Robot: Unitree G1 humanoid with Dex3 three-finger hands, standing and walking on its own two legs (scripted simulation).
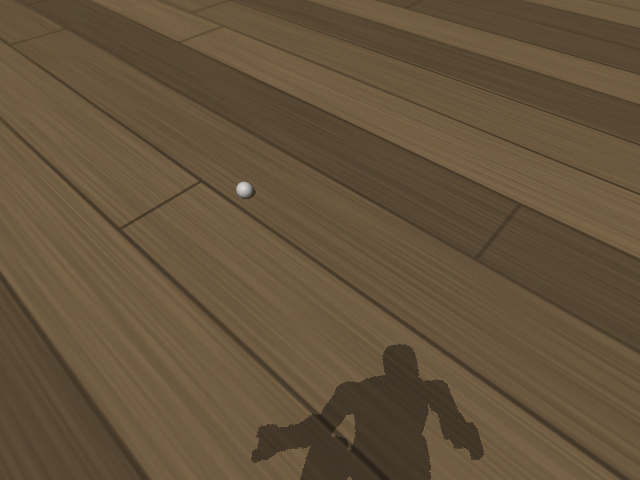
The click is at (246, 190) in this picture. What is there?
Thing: free ball
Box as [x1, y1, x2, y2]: [236, 181, 252, 197]
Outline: 243,181 237,185 236,191 240,196 246,197 251,193 252,188 249,183
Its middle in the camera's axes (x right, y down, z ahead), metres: -0.36 -0.25 +1.83
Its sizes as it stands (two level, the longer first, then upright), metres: 0.077 0.077 0.077
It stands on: the floor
